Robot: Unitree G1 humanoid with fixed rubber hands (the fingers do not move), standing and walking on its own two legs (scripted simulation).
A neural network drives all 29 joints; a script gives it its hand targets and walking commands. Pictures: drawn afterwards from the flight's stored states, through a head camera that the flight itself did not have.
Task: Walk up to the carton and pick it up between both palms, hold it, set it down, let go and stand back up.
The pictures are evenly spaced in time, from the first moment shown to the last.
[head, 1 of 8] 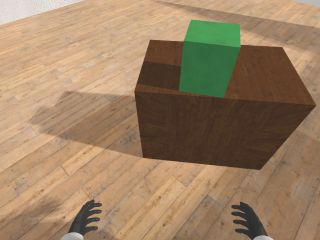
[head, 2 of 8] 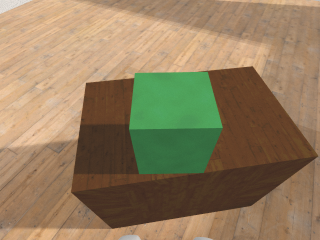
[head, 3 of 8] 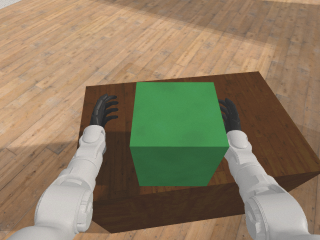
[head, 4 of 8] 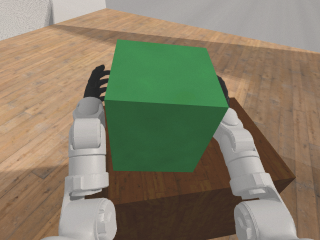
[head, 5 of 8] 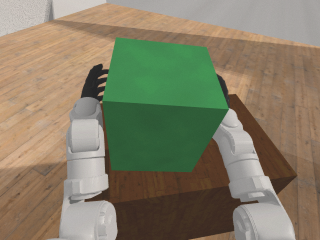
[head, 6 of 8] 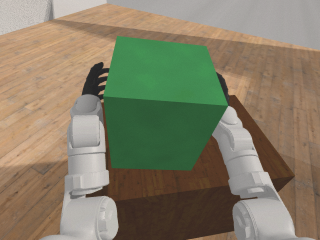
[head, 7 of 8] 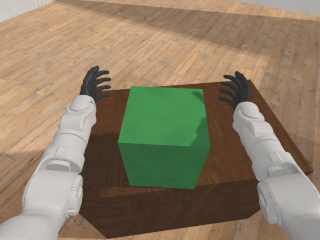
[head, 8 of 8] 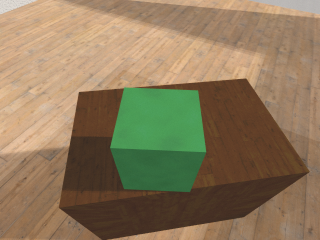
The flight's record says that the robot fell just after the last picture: no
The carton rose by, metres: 0.20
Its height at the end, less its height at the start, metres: +0.00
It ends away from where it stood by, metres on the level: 0.01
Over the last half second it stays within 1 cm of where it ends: yes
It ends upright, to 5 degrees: yes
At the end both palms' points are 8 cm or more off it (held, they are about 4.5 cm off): yes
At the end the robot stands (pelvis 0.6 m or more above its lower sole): yes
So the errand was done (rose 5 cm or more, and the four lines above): yes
